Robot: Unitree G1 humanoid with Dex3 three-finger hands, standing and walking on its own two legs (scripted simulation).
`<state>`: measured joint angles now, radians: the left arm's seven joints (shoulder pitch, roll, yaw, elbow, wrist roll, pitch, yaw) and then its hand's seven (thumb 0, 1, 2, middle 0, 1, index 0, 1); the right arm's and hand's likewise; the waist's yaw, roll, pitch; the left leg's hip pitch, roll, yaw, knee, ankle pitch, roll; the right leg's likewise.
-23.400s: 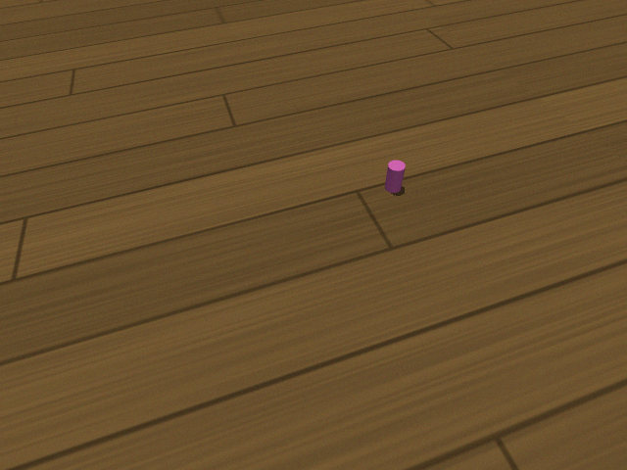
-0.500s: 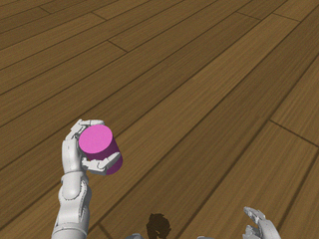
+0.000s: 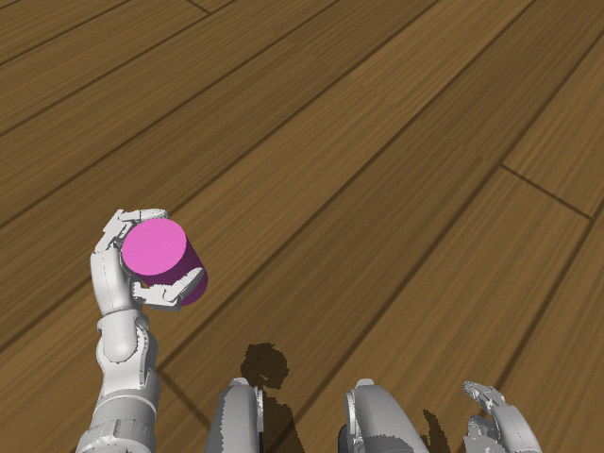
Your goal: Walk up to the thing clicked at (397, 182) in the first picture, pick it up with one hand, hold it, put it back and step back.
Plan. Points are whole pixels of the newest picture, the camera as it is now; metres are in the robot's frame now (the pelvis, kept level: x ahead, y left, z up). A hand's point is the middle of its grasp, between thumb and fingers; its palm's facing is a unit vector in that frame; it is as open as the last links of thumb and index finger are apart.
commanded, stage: crouch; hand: left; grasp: from the side
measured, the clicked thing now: (170, 265) +0.37 +0.19 -0.03
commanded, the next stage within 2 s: lower in 1.40 s
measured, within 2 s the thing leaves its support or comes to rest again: neither
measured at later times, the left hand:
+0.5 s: hand (186, 300) +0.39 +0.22 -0.25, palm faces +0.29 -0.96 -0.03, open 10.6 cm
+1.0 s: hand (197, 313) +0.40 +0.23 -0.39, palm faces +0.25 -0.97 -0.02, open 10.6 cm
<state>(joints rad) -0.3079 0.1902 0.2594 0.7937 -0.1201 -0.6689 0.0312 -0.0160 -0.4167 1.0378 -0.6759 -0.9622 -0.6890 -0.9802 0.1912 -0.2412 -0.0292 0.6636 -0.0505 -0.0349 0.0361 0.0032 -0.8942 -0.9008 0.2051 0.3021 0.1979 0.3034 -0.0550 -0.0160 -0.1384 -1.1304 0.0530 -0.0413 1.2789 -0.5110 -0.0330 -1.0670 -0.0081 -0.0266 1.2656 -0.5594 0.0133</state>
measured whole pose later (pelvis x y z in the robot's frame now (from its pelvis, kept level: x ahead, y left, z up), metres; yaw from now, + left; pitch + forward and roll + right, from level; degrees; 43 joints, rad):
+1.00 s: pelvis -0.06 +0.00 -0.32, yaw -8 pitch +28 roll -7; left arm -0.64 0.49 0.55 1.13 -0.10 -0.80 -0.11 -0.02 -0.43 1.07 -0.67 -0.98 -0.68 -1.00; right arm 0.05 -0.28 0.12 0.70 -0.15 0.04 0.09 0.00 -0.92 -0.91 0.21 0.30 0.20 0.30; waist -0.15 -0.06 -0.02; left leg -2.25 0.04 -0.19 2.41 -0.66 -0.05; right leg -2.14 0.05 -0.08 2.36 -0.71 0.03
